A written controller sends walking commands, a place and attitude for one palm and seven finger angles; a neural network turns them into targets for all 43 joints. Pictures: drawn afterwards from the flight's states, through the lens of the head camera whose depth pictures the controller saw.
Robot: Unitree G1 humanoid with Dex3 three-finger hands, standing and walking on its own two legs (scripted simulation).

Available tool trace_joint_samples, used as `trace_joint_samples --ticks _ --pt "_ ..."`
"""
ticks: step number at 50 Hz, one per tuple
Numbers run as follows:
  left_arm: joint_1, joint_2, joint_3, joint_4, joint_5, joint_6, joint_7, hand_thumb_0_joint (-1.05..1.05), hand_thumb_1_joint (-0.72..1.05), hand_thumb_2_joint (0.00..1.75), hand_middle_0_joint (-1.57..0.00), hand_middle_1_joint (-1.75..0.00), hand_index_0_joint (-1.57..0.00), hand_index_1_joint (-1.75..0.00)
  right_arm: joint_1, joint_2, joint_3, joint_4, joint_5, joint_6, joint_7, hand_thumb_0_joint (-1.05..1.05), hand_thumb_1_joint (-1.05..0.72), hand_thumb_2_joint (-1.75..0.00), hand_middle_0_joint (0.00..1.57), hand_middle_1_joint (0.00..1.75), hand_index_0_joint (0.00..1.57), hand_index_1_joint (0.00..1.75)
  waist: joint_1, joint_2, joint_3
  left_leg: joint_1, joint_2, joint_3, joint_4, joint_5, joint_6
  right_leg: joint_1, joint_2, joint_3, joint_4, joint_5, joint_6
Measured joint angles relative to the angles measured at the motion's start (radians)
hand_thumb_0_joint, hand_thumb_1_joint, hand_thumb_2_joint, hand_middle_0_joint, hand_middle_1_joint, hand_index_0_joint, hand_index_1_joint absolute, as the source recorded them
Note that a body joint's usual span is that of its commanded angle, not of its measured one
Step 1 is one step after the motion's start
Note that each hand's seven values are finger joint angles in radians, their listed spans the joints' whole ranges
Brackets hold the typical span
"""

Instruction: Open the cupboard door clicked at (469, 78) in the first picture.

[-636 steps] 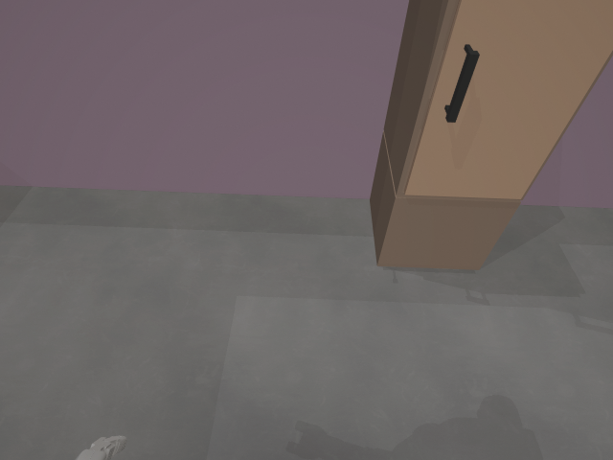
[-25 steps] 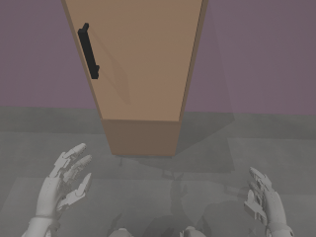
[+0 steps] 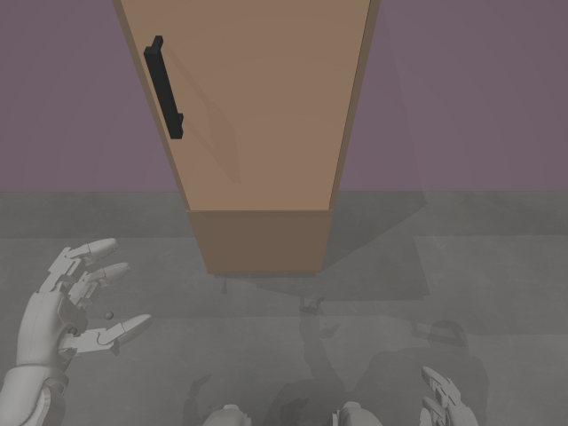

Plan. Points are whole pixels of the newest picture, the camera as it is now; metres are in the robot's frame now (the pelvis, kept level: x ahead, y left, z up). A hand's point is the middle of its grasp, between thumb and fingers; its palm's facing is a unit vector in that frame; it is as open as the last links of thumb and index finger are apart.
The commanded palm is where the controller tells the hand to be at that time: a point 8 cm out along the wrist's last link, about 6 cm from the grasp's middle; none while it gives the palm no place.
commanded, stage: raise the hand with hooked fingers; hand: left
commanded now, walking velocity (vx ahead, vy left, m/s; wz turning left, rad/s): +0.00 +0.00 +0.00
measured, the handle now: (168, 90) +0.63 +0.24 +0.11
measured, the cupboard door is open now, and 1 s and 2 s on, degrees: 0 0 0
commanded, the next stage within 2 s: move the hooked fingers beside the handle in 1.22 s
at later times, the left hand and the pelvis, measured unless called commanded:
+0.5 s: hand (80, 267) +0.29 +0.26 +0.10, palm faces +0.09 -0.99 -0.05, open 13.8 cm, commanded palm +0.26 +0.31 +0.11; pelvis +0.02 +0.00 +0.02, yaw +1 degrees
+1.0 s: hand (84, 235) +0.32 +0.26 +0.12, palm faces +0.09 -1.00 -0.01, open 14.0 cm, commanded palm +0.28 +0.31 +0.13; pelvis +0.02 -0.01 +0.03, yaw +0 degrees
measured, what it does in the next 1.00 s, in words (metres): stands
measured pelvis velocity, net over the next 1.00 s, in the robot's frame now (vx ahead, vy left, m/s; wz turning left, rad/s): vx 0.02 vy -0.01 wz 0.00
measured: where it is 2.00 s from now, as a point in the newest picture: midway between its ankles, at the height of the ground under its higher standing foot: outside the picture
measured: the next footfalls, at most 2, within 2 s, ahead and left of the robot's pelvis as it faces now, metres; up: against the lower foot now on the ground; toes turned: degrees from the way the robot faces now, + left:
none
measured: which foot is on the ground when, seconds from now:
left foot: down 0.00-1.00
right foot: down 0.00-1.00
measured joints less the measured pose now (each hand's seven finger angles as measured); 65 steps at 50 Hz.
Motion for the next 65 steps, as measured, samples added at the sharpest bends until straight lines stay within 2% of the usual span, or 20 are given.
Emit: trace_joint_samples --ticks 2,5,10,14,19,25,28,34,38,42,53,65 --pt "-0.003 0.002 0.013 -0.001 0.009 -0.051 0.014 0.00 0.03 0.52 -0.26 -0.87 -0.26 -0.87 0.009 -0.023 -0.007 0.006 -0.003 -0.006 0.002 0.01 -0.90 -0.90 0.21 0.30 0.21 0.30 0.008 -0.004 0.001 0.002 -0.004 -0.005 -0.001 0.000 0.002 0.007 -0.004 -0.005 -0.004 -0.002 0.002" --pt "-0.036 0.013 0.011 0.030 0.017 -0.089 -0.013 0.00 -0.04 0.49 -0.26 -0.91 -0.26 -0.91 0.000 -0.058 -0.013 0.017 0.002 -0.013 0.000 0.01 -0.90 -0.90 0.21 0.30 0.21 0.30 0.015 -0.005 0.007 -0.003 -0.009 -0.016 0.008 -0.004 0.004 0.010 -0.009 -0.015 -0.001 -0.007 0.004" --pt "-0.095 0.040 -0.016 0.085 0.021 -0.033 -0.095 0.00 -0.16 0.44 -0.27 -0.98 -0.27 -0.99 -0.041 -0.082 -0.018 0.017 0.013 -0.021 -0.020 0.01 -0.90 -0.90 0.20 0.30 0.21 0.30 0.014 -0.007 0.019 0.021 -0.008 -0.019 -0.005 -0.005 0.006 0.038 -0.007 -0.019 -0.020 -0.004 0.006" --pt "-0.110 0.059 0.000 0.072 0.008 -0.006 -0.093 -0.01 -0.25 0.40 -0.28 -1.05 -0.28 -1.05 -0.059 -0.068 -0.014 -0.005 0.012 -0.028 -0.025 0.01 -0.90 -0.90 0.20 0.29 0.21 0.30 0.009 -0.012 0.016 0.068 -0.004 -0.015 -0.044 0.002 0.002 0.083 -0.001 -0.018 -0.057 0.003 0.004" --pt "-0.159 0.075 0.057 0.099 -0.015 -0.002 -0.075 -0.01 -0.37 0.35 -0.29 -1.12 -0.29 -1.12 -0.065 -0.051 0.003 -0.021 0.012 -0.020 -0.016 0.01 -0.90 -0.90 0.20 0.29 0.20 0.30 0.020 -0.008 0.008 0.115 -0.002 -0.018 -0.087 0.011 -0.003 0.129 0.002 -0.023 -0.095 0.008 0.001" --pt "-0.226 0.096 0.074 0.206 -0.013 0.065 -0.139 -0.01 -0.45 0.32 -0.29 -1.17 -0.29 -1.17 -0.072 -0.055 0.020 -0.014 0.016 0.005 -0.019 0.01 -0.90 -0.90 0.20 0.30 0.21 0.30 0.033 0.010 0.012 0.143 -0.003 -0.023 -0.123 0.024 -0.006 0.158 0.003 -0.029 -0.127 0.015 -0.002" --pt "-0.254 0.099 0.079 0.232 -0.009 0.070 -0.162 -0.01 -0.47 0.31 -0.29 -1.19 -0.29 -1.19 -0.072 -0.058 0.022 -0.003 0.013 0.009 -0.027 0.01 -0.90 -0.90 0.20 0.30 0.21 0.30 0.036 0.014 0.023 0.159 -0.001 -0.023 -0.139 0.030 -0.008 0.173 0.005 -0.030 -0.141 0.020 -0.004" --pt "-0.330 0.121 0.133 0.283 -0.027 0.033 -0.180 -0.02 -0.49 0.30 -0.30 -1.20 -0.30 -1.20 -0.059 -0.059 0.022 0.024 0.012 0.015 -0.034 0.01 -0.90 -0.90 0.20 0.30 0.21 0.30 0.031 0.007 0.033 0.193 0.004 -0.021 -0.172 0.042 -0.016 0.201 0.012 -0.029 -0.166 0.028 -0.011" --pt "-0.383 0.149 0.155 0.354 -0.036 0.060 -0.209 -0.02 -0.50 0.30 -0.30 -1.20 -0.30 -1.20 -0.048 -0.069 0.018 0.031 0.019 0.027 -0.038 0.01 -0.90 -0.90 0.20 0.30 0.21 0.30 0.025 0.011 0.032 0.212 0.006 -0.016 -0.197 0.053 -0.018 0.217 0.015 -0.026 -0.186 0.037 -0.013" --pt "-0.393 0.158 0.145 0.395 -0.035 0.091 -0.232 -0.01 -0.50 0.30 -0.30 -1.20 -0.29 -1.20 -0.037 -0.082 0.009 0.024 0.023 0.036 -0.036 0.01 -0.90 -0.90 0.20 0.30 0.21 0.30 0.018 0.014 0.031 0.223 0.005 -0.007 -0.219 0.065 -0.017 0.220 0.015 -0.017 -0.201 0.048 -0.013" --pt "-0.371 0.112 0.155 0.374 -0.013 0.018 -0.183 -0.02 -0.50 0.30 -0.30 -1.20 -0.30 -1.20 -0.032 -0.076 0.001 0.017 0.014 0.042 -0.030 0.01 -0.90 -0.90 0.20 0.30 0.21 0.30 0.017 -0.008 0.047 0.237 0.008 0.002 -0.229 0.075 -0.019 0.227 0.019 -0.008 -0.205 0.058 -0.016" --pt "-0.387 0.126 0.145 0.407 -0.022 0.032 -0.209 -0.02 -0.50 0.30 -0.30 -1.20 -0.30 -1.20 -0.051 -0.062 0.019 0.019 0.017 0.036 -0.040 0.01 -0.90 -0.90 0.20 0.30 0.21 0.30 0.026 0.005 0.044 0.244 0.002 0.001 -0.235 0.085 -0.015 0.237 0.013 -0.008 -0.214 0.068 -0.012"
